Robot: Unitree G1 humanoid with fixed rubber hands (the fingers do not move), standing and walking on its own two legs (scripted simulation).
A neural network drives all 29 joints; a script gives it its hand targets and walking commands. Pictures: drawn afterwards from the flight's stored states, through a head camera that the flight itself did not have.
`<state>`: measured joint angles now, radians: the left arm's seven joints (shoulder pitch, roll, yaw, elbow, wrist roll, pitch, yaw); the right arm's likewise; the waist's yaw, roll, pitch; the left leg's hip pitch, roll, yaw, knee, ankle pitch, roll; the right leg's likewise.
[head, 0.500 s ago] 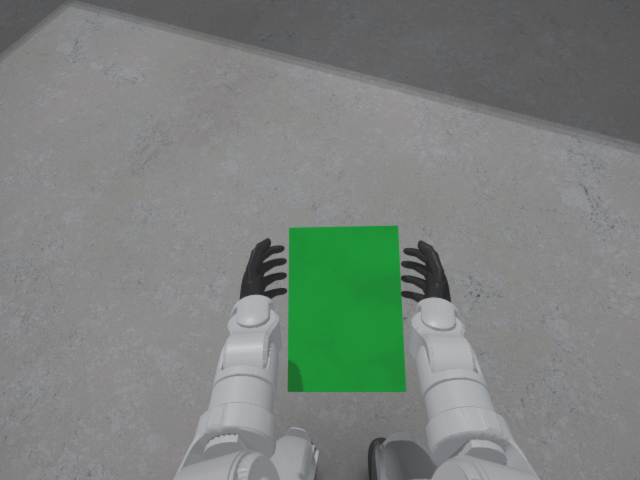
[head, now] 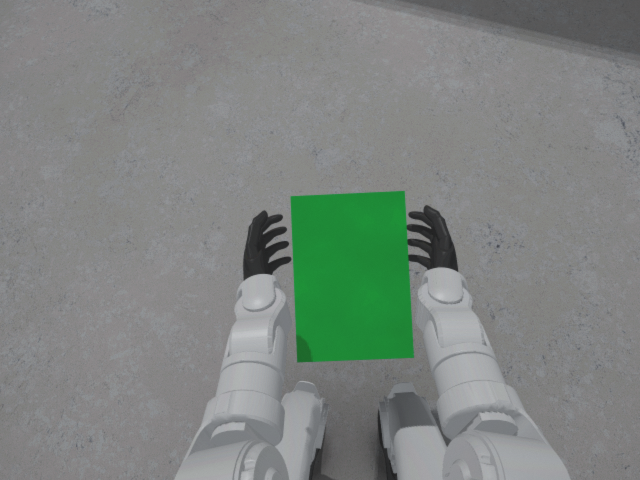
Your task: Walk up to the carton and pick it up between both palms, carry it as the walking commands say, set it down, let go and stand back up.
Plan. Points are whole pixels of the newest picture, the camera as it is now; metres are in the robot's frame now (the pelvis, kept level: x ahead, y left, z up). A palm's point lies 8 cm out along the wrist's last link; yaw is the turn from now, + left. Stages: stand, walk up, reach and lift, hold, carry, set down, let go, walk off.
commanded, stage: set down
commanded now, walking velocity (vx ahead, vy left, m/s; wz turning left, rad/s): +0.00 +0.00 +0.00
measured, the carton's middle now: (347, 273) +0.41 +0.02 -0.17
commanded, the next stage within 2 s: none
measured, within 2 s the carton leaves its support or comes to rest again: neither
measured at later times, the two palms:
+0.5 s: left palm (273, 274) +0.39 +0.13 -0.15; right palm (425, 266) +0.42 -0.10 -0.16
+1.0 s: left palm (284, 276) +0.41 +0.13 -0.23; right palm (416, 266) +0.44 -0.10 -0.24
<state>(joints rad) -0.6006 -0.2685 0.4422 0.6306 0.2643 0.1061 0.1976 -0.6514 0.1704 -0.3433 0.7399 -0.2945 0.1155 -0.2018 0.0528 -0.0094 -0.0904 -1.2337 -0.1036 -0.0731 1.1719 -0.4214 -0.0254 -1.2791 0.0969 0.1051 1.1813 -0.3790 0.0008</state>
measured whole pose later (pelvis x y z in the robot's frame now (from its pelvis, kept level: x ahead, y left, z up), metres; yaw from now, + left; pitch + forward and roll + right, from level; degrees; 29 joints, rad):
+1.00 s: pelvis -0.03 -0.01 -0.14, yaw +2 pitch +39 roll +3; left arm -0.92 -0.19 0.50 0.69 0.21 0.15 0.23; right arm -1.01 0.04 -0.31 0.87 -0.23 0.17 -0.23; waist 0.05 -0.01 -0.05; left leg -1.82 -0.16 -0.08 1.69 -0.55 -0.08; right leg -1.87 0.16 0.10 1.70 -0.49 0.02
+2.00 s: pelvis -0.04 +0.00 -0.26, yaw +4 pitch +40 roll +4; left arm -1.21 -0.09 0.49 0.74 0.14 0.17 0.23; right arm -1.36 -0.14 -0.24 1.02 -0.14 0.18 -0.19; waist 0.03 0.00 0.20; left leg -2.18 -0.21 -0.04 2.07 -0.61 -0.11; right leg -2.23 0.18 0.08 2.09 -0.54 0.05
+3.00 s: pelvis -0.03 -0.01 -0.28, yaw +5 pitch +38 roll +4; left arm -1.29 -0.04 0.56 0.84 0.20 0.16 0.13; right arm -1.44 -0.16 -0.33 1.10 -0.21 0.15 -0.08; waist 0.02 0.01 0.26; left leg -2.20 -0.18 -0.02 2.16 -0.64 -0.09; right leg -2.25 0.12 0.04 2.18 -0.60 0.01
